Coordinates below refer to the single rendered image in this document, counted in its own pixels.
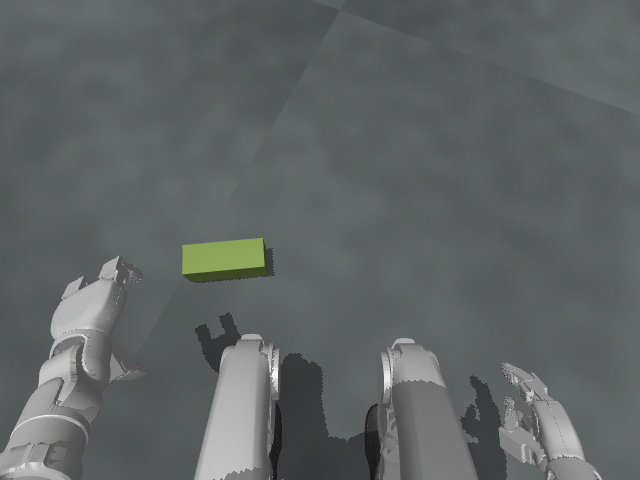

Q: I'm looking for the right robot foot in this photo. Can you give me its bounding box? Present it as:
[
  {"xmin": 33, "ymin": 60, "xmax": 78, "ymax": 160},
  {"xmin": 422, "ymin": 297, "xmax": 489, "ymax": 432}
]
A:
[{"xmin": 365, "ymin": 404, "xmax": 381, "ymax": 480}]

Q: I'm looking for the left robot arm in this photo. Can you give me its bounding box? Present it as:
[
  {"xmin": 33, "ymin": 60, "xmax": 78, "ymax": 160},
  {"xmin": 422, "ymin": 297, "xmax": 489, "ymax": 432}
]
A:
[{"xmin": 0, "ymin": 329, "xmax": 113, "ymax": 480}]

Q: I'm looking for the carton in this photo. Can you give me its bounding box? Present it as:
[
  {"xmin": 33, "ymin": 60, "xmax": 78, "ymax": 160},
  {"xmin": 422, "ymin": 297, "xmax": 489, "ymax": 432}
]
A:
[{"xmin": 182, "ymin": 238, "xmax": 268, "ymax": 282}]

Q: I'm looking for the left robot hand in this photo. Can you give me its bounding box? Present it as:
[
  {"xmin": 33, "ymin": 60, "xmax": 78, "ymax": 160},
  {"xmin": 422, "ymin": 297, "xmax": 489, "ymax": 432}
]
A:
[{"xmin": 51, "ymin": 256, "xmax": 148, "ymax": 383}]

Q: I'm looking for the right robot hand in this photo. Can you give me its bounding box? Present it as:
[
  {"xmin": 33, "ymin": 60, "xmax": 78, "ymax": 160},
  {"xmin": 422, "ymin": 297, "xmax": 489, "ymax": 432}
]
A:
[{"xmin": 498, "ymin": 363, "xmax": 586, "ymax": 473}]

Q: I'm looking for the right robot arm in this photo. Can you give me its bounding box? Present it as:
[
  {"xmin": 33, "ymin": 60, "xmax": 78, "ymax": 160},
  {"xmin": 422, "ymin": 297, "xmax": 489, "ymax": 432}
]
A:
[{"xmin": 545, "ymin": 457, "xmax": 602, "ymax": 480}]

